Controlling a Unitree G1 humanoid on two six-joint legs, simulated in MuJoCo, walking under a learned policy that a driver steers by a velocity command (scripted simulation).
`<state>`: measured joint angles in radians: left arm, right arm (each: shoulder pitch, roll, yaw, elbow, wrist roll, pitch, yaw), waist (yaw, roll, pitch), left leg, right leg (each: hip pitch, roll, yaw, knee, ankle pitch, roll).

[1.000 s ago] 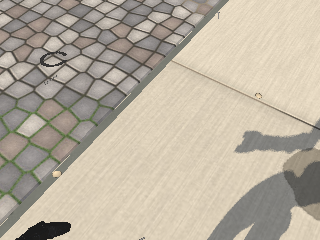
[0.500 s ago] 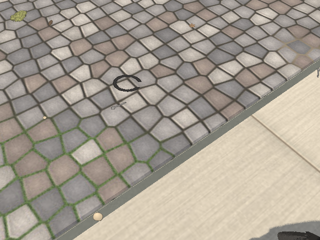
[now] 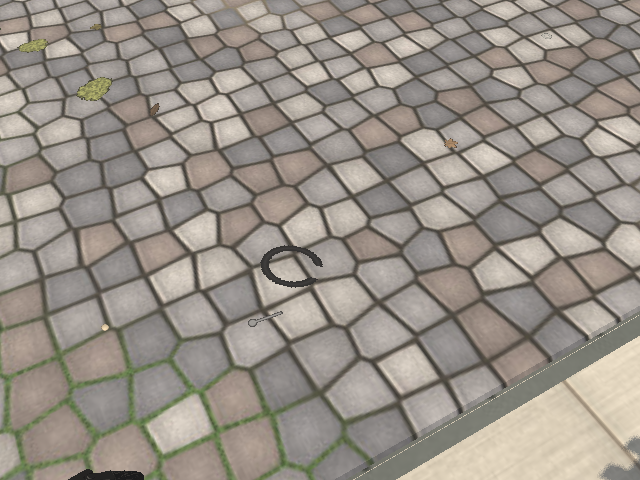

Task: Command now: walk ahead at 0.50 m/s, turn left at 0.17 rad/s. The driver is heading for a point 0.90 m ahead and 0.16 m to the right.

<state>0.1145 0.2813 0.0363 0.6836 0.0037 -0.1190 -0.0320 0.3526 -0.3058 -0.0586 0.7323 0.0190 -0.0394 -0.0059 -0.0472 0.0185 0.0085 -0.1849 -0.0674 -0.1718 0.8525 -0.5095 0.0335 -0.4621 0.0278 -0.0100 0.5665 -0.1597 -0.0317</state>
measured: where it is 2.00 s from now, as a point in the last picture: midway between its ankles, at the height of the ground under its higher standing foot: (422, 306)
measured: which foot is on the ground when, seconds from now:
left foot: up 0.00-0.42, down 0.44-0.96, up 0.98-1.00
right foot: down 0.00-0.46, up 0.48-0.94, down 0.96-1.00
